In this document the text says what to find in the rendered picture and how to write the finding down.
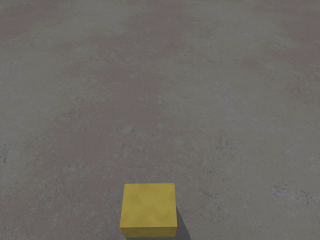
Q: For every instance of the carton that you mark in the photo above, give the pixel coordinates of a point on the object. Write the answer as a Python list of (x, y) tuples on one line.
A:
[(149, 210)]

